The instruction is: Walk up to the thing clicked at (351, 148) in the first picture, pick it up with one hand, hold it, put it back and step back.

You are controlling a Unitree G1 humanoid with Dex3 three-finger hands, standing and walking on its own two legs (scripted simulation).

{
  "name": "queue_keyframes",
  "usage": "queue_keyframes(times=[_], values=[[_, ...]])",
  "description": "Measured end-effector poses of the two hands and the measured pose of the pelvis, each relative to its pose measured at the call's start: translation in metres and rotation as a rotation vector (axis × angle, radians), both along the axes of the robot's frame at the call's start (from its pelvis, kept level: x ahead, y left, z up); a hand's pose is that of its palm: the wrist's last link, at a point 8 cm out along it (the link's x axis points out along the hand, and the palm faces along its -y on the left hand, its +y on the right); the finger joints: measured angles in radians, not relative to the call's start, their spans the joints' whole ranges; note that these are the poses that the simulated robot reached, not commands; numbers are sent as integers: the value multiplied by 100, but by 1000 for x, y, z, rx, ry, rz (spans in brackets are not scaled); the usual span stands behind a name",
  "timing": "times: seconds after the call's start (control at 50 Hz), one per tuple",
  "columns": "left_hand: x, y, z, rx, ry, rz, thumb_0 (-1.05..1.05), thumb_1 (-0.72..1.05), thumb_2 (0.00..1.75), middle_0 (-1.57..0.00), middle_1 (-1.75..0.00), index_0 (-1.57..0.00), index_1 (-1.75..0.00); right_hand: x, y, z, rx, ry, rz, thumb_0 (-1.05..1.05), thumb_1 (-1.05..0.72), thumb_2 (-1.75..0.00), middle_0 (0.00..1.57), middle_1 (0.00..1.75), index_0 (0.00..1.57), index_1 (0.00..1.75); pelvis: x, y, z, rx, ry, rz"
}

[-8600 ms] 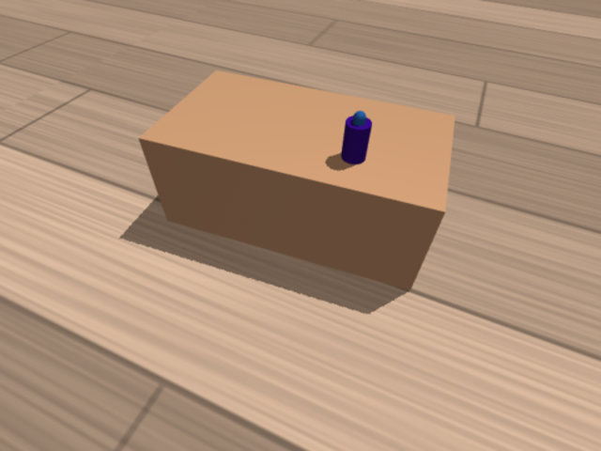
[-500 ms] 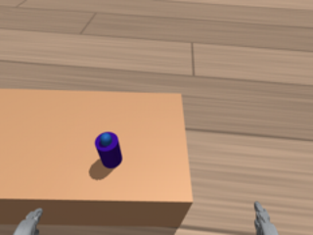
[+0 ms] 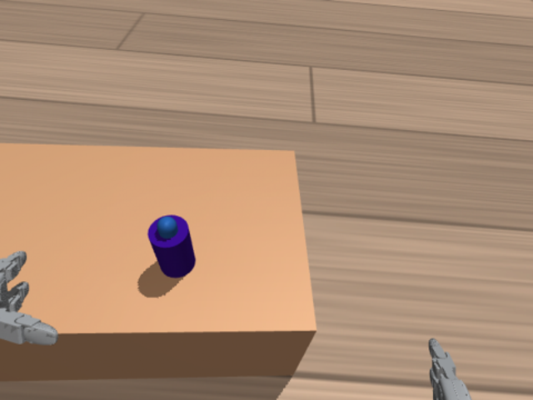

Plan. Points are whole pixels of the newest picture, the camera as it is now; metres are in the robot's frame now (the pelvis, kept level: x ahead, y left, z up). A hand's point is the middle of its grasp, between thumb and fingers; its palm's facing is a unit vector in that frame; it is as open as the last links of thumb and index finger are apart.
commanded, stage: go down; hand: left
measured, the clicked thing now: (172, 243) +0.51 +0.20 -0.20
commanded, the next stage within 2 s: approach in 1.14 s
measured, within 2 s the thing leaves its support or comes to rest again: neither
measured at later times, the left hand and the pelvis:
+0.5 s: hand (18, 251) +0.35 +0.37 +0.03, palm faces +0.20 -0.97 -0.10, open 17.6 cm; pelvis -0.01 +0.00 -0.01, yaw +0 degrees
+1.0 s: hand (14, 226) +0.39 +0.38 +0.04, palm faces +0.20 -0.98 -0.06, open 17.6 cm; pelvis -0.01 +0.02 -0.02, yaw -1 degrees
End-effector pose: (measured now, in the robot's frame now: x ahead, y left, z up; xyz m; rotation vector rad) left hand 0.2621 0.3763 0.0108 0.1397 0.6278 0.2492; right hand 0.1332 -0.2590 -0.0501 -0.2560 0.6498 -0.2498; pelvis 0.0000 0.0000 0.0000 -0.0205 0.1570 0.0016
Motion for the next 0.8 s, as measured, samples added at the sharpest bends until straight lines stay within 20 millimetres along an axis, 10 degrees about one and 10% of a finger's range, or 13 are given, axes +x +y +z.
queue_keyframes(times=[0.8], values=[[85, 50, 32, -69, -329, -33, -2, -60, 5, -6, -4, -7, -4, -6, 15, 2, -73, 27, 43, -1, 53, -5, 5, 5, 6, 5, -11, 13, -18, -25, 123, -8]])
